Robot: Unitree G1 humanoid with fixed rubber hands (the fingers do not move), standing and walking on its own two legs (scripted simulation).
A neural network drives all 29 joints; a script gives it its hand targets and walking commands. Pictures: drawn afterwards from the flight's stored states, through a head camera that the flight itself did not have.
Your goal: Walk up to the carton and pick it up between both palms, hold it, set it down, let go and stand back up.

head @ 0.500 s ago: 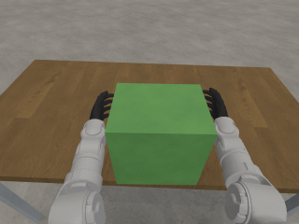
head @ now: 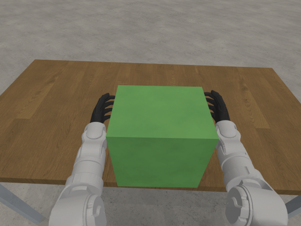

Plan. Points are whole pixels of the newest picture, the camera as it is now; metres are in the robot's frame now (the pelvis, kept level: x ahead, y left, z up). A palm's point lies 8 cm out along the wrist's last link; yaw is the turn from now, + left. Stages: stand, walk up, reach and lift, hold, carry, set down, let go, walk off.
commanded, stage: set down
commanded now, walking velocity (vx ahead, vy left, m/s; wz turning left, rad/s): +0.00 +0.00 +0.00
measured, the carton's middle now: (158, 137) +0.38 -0.01 +0.03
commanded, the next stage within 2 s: none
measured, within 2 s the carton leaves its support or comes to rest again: neither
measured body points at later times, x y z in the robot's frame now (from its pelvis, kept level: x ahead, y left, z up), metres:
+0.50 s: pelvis +0.00 +0.00 +0.00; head +0.00 +0.02 +0.45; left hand +0.40 +0.17 +0.10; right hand +0.40 -0.18 +0.11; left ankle -0.01 +0.10 -0.75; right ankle -0.01 -0.13 -0.75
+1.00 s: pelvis +0.00 +0.00 +0.00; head +0.02 +0.01 +0.45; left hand +0.41 +0.17 +0.07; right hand +0.40 -0.18 +0.07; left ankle -0.01 +0.10 -0.75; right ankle -0.01 -0.13 -0.75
